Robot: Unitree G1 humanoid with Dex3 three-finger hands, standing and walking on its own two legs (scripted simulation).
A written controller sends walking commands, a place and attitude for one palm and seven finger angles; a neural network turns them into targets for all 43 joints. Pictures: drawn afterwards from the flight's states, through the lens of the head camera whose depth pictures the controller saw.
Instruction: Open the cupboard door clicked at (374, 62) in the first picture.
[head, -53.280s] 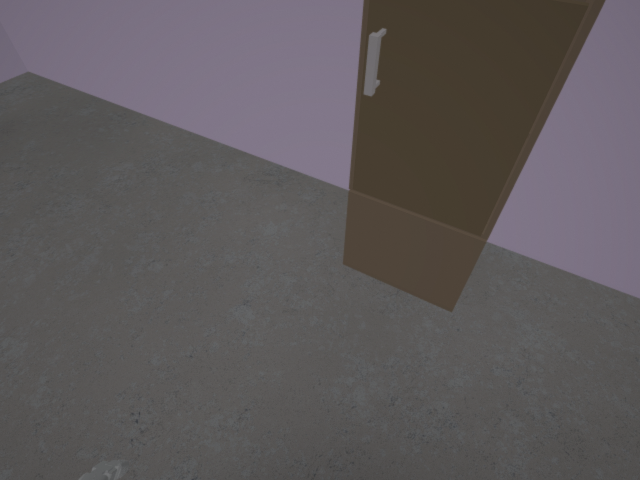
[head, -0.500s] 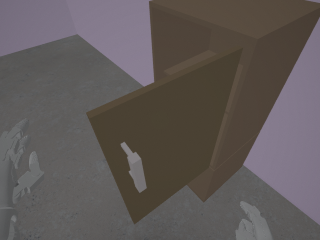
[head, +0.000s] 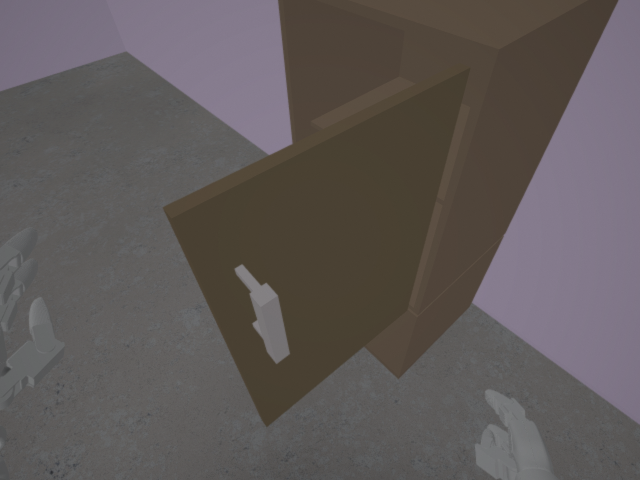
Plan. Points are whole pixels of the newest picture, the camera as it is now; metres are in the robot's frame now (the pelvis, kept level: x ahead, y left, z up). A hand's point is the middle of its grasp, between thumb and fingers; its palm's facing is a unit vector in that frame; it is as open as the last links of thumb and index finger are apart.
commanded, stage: step back with the hand held close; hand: left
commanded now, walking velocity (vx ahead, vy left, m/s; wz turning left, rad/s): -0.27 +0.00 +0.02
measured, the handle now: (262, 315) +0.28 +0.10 +0.08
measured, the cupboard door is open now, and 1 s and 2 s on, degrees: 88 88 88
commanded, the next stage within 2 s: stop stepping back and stand still in 0.84 s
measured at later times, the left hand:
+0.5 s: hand out of the picture +0.09 +0.31 +0.15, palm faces +0.46 -0.74 -0.49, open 7.4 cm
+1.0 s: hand out of the picture +0.04 +0.30 +0.17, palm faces +0.34 -0.84 -0.42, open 7.4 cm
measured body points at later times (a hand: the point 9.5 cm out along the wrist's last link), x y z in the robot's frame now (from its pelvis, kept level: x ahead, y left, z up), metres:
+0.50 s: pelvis -0.09 +0.03 -0.01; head -0.06 +0.04 +0.43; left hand +0.06 +0.34 +0.18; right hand +0.08 -0.19 -0.10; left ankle +0.03 +0.11 -0.74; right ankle -0.04 -0.11 -0.74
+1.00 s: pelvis -0.18 +0.06 -0.01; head -0.17 +0.08 +0.44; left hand +0.01 +0.34 +0.19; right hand +0.00 -0.16 -0.09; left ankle -0.06 +0.12 -0.73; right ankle -0.28 -0.06 -0.74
